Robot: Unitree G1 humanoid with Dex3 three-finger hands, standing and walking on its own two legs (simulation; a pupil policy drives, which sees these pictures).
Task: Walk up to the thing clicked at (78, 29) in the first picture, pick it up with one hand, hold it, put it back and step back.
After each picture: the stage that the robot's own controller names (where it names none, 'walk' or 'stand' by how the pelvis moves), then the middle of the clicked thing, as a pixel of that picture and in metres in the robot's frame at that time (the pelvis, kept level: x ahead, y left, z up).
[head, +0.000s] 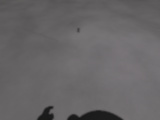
stand; (78, 30) +2.33 +0.41 -0.72
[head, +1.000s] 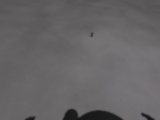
walk; (91, 34) +2.20 +0.07 -0.69
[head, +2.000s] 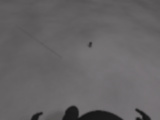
walk; (90, 44) +1.54 +0.01 -0.69
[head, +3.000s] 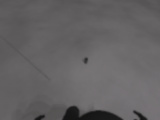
walk; (86, 60) +1.03 +0.07 -0.70
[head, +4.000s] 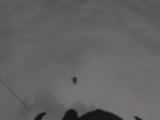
walk; (74, 80) +0.64 +0.18 -0.71
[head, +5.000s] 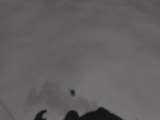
walk; (72, 92) +0.42 +0.19 -0.71
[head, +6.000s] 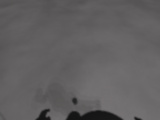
stand; (75, 101) +0.32 +0.20 -0.71
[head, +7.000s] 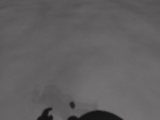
stand; (72, 105) +0.30 +0.21 -0.72
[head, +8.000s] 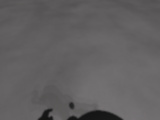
stand; (71, 105) +0.28 +0.22 -0.72
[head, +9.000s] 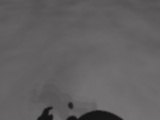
stand; (70, 105) +0.27 +0.23 -0.72
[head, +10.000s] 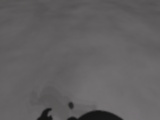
stand; (71, 105) +0.30 +0.22 -0.73
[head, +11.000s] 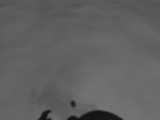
stand; (73, 104) +0.31 +0.19 -0.73
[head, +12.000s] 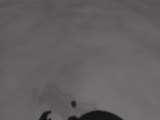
stand; (73, 104) +0.31 +0.19 -0.73
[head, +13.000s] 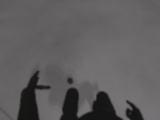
go down; (70, 81) +0.36 +0.19 -0.56
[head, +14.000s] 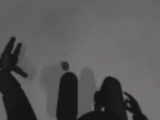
go down; (65, 66) +0.40 +0.22 -0.32
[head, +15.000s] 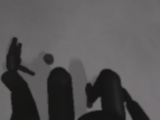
close in; (49, 59) +0.39 +0.25 -0.25
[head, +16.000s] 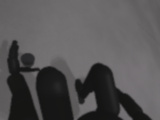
close; (28, 60) +0.38 +0.28 -0.21
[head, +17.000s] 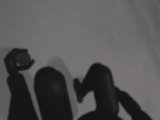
close; (24, 60) +0.38 +0.29 -0.21
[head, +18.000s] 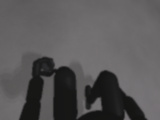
lift; (48, 67) +0.31 +0.27 -0.14
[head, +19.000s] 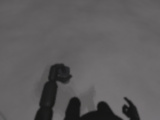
lift; (64, 75) +0.31 +0.18 +0.02
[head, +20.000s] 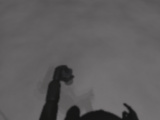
hold; (67, 76) +0.32 +0.17 -0.01
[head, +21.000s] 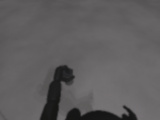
hold; (68, 77) +0.32 +0.17 +0.00
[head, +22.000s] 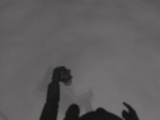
crouch; (66, 77) +0.32 +0.17 -0.04
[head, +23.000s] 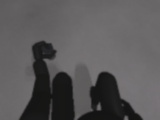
lower; (49, 52) +0.45 +0.25 -0.10
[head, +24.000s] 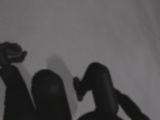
lower; (16, 54) +0.41 +0.31 -0.22
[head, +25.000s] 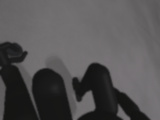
lower; (16, 54) +0.41 +0.31 -0.22
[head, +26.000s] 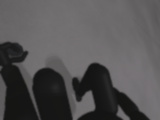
lower; (17, 54) +0.41 +0.31 -0.22
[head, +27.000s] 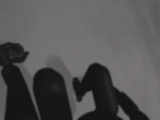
lower; (17, 54) +0.40 +0.31 -0.22
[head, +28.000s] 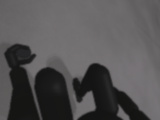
open; (24, 56) +0.40 +0.28 -0.22
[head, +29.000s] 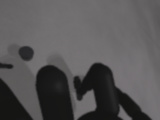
rise; (26, 54) +0.39 +0.28 -0.23
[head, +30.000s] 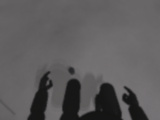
walk; (71, 71) +0.42 +0.20 -0.45
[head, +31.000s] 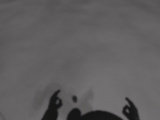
stand; (74, 99) +0.36 +0.17 -0.66
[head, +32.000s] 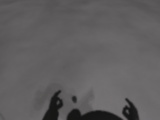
stand; (74, 99) +0.36 +0.18 -0.67
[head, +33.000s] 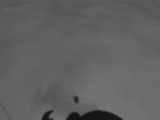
stand; (76, 99) +0.37 +0.17 -0.71
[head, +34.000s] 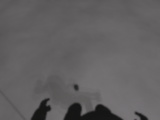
walk; (76, 87) +0.42 +0.17 -0.70
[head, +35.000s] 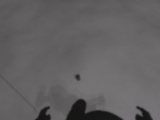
walk; (78, 77) +0.59 +0.23 -0.69
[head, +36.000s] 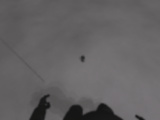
walk; (82, 59) +0.88 +0.16 -0.69
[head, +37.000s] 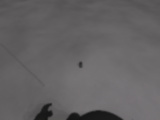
stand; (80, 64) +1.00 +0.18 -0.72
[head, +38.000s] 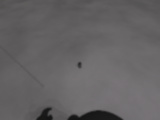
stand; (79, 65) +0.99 +0.19 -0.72
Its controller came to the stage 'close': yes
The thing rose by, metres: 0.70
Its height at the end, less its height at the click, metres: +0.00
